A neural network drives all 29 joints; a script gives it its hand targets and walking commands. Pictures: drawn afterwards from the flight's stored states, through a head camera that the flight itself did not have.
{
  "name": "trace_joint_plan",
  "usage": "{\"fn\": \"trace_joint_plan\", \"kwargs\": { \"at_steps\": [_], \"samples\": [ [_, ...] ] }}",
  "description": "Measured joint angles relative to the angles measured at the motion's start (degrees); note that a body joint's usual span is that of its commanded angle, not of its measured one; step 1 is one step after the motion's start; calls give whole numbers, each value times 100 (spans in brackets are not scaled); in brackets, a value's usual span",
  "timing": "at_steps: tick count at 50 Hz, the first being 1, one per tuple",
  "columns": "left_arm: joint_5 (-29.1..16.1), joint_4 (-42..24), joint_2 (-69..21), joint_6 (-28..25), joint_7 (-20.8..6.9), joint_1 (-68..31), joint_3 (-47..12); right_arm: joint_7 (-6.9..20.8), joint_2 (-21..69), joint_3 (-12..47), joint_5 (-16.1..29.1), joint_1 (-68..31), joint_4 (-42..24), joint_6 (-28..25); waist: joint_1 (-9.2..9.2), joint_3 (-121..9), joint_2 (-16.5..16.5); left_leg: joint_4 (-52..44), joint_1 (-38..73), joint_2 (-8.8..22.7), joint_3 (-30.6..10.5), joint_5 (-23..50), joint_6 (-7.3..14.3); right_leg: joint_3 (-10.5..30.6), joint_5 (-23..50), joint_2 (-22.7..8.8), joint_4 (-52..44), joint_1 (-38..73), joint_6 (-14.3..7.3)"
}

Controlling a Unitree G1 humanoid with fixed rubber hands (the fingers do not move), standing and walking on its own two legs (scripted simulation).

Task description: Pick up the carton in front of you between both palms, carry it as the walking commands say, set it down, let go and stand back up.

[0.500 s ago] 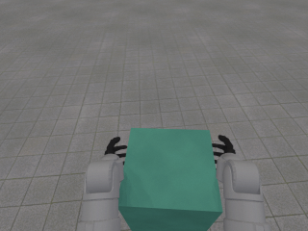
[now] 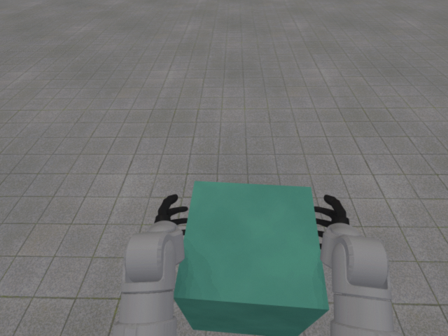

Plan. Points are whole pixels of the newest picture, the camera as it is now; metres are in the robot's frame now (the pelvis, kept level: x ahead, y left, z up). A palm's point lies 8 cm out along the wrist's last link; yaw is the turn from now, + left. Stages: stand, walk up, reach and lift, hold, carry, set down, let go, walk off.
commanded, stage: carry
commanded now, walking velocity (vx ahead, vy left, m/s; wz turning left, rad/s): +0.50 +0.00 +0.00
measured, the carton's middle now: (247, 263) +0.30 +0.00 -0.02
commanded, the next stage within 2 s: none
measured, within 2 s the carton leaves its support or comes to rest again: neither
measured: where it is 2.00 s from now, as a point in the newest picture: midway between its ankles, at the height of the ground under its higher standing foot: (230, 323)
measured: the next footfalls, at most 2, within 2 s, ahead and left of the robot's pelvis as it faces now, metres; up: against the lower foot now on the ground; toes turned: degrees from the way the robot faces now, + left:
left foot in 0.04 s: +0.17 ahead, +0.12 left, +0.00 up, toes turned +12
right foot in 0.38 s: +0.36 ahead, -0.10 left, +0.00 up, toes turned -13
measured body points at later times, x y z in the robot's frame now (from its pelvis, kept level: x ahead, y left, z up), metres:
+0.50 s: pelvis +0.28 -0.01 -0.01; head +0.28 -0.02 +0.44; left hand +0.59 +0.13 +0.07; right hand +0.59 -0.16 +0.06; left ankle +0.20 +0.11 -0.74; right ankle +0.32 -0.10 -0.74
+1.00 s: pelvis +0.40 +0.03 +0.02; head +0.40 +0.05 +0.47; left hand +0.71 +0.16 +0.07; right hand +0.70 -0.13 +0.07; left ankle +0.26 +0.10 -0.72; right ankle +0.33 -0.10 -0.71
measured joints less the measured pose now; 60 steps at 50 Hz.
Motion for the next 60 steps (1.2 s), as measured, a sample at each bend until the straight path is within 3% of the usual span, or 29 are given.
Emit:
{"fn": "trace_joint_plan", "kwargs": {
  "at_steps": [3, 5, 7, 9, 15, 18, 19, 20, 22, 24, 27, 31, 35, 38, 42, 46, 48, 50, 54, 56, 58, 59, 60],
  "samples": [
    [66, -155, -17, 45, -15, -90, 37, 66, 26, -18, -24, -72, -59, -57, -85, -84, -59, -276, 323, -57, 233, 486, 209, 110, -708, -177, 819, 56, 166],
    [153, -89, -2, 7, -126, -52, 132, 45, 43, 51, -54, -120, 142, -133, -166, -167, -124, 34, 375, -115, 347, 157, 363, 464, -981, -225, 2025, -415, 162],
    [225, 62, 10, -4, -235, 24, 168, -5, 45, 86, -72, -126, 310, -79, -228, -197, 2, -57, 589, -80, 381, -143, 383, 654, -1217, -72, 3127, -1028, 117],
    [262, 237, 27, 10, -290, 65, 143, -44, 23, 110, -64, -57, 409, -14, -288, -181, 115, -348, 881, -41, 367, -179, 288, 616, -1201, 29, 3381, -1491, 106],
    [169, -50, 7, -9, -271, 2, 86, -320, 25, 49, 221, -71, -103, 105, -383, 183, 175, -861, 1697, -6, 240, -414, 103, 346, -111, 99, 1607, -2025, 96],
    [211, -332, -30, -64, -330, -96, 137, -299, 83, -1, 190, -241, -356, 86, -299, 291, 66, -468, 1980, -17, 224, -927, -71, 82, 1273, 72, 433, -1738, 62],
    [246, -329, -44, -91, -347, -128, 132, -235, 88, -30, 133, -271, -363, 60, -274, 240, 35, -182, 1983, -16, 176, -1178, -138, 43, 1527, 46, 379, -1634, -158],
    [272, -246, -45, -167, -351, -130, 92, -160, 75, -66, 73, -284, -299, 9, -230, 186, 162, 147, 1906, 108, 95, -1313, -194, -28, 1311, 119, 556, -1624, -355],
    [329, -34, -54, -185, -343, -156, 68, -41, 76, -133, -31, -239, -110, -53, -176, 114, 288, 658, 1659, 115, -245, -1682, -211, -102, 850, 201, 693, -1537, -481],
    [385, 195, -60, -123, -360, -170, 92, -9, 48, -110, -66, -135, 82, -57, -142, 103, 249, 407, 1552, -15, -373, -1709, -191, -106, 681, 175, 576, -1353, -427],
    [330, 304, -49, -100, -369, -148, 132, -105, 29, -51, -36, -87, 88, 41, -72, 252, 236, -304, 1604, -40, -255, -619, -170, -87, 592, 194, 442, -1070, -343],
    [121, 1, -19, -126, -275, -67, 130, -220, 51, -7, 53, -164, -160, 106, -125, 251, 189, -358, 1807, -48, -179, -924, -125, -20, 340, 187, 558, -982, -273],
    [138, -241, -51, -152, -164, -152, 50, 46, 84, -126, -75, -243, -266, -65, -136, 175, 90, -220, 1784, -46, -172, -966, -170, -3, 281, 150, 770, -1046, -199],
    [310, -61, -15, -226, -310, -42, -17, 156, 49, -27, -191, -128, -29, -191, -169, 64, 34, -119, 1829, -31, -152, -759, -184, 26, 491, 125, 991, -1073, -160],
    [450, 354, 84, -330, -494, 288, -135, 106, -46, 228, -175, 174, 429, -277, -195, -41, 29, 37, 1997, -13, -135, -269, -179, 47, 909, 126, 911, -776, -105],
    [384, 501, 110, -512, -390, 386, -275, 115, -102, 235, -84, 364, 541, -519, -135, -13, -7, 161, 2106, -24, -137, 111, -202, 34, 1188, 137, 475, -362, -114],
    [367, 546, 85, -702, -322, 288, -331, 196, -99, 112, -104, 359, 500, -741, -130, 14, -10, -297, 2176, -86, -163, -44, -277, -13, 1232, 119, 511, -389, -136],
    [416, 609, 68, -958, -342, 224, -315, 284, -78, 38, -177, 291, 571, -1016, -124, 43, 45, -1024, 2474, -120, -80, -41, -187, 7, 1202, 106, 896, -608, -110],
    [676, 876, 91, -1549, -657, 299, -109, 325, -31, 133, -354, 140, 1004, -1513, -294, 188, 231, -1144, 2536, -159, -83, -595, 166, 211, -530, 248, 2007, -1445, -77],
    [640, 939, 120, -1728, -686, 431, -92, 435, -68, 206, -356, 268, 1091, -1688, -310, 364, 204, -918, 2552, -233, -97, -744, 235, 214, -281, 363, 1694, -1660, -114],
    [554, 893, 155, -1808, -683, 597, -200, 614, -124, 216, -312, 496, 1011, -1805, -272, 530, 104, -438, 2540, -341, -130, -944, 242, 80, 819, 429, 931, -1580, -145],
    [519, 861, 171, -1850, -716, 690, -272, 702, -154, 208, -288, 631, 935, -1858, -243, 565, 46, -39, 2477, -404, -159, -1090, 215, 5, 1384, 400, 665, -1451, -265],
    [503, 875, 191, -1953, -806, 796, -344, 769, -179, 174, -264, 748, 893, -1935, -194, 546, 102, 453, 2321, -375, -195, -1240, 175, -30, 1224, 406, 673, -1365, -420]
  ]
}}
